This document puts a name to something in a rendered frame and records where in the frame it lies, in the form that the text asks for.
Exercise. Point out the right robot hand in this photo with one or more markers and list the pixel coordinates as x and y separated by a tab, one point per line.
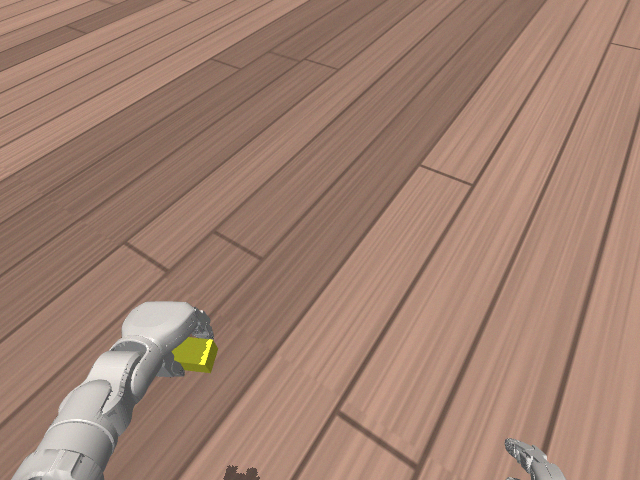
533	461

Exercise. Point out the small box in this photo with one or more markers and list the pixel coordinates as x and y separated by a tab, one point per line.
196	354

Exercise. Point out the left robot hand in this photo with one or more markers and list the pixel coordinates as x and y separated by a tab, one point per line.
167	324

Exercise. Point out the left robot arm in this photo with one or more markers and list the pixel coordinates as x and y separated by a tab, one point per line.
82	438

